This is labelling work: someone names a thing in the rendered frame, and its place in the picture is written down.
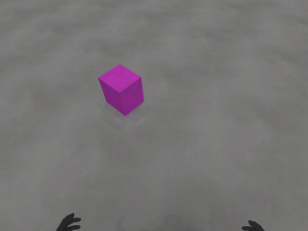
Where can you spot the robot right hand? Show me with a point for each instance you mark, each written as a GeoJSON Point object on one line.
{"type": "Point", "coordinates": [254, 226]}

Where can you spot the carton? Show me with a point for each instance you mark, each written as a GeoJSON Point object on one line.
{"type": "Point", "coordinates": [122, 89]}

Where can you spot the robot left hand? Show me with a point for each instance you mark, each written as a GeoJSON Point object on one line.
{"type": "Point", "coordinates": [67, 221]}

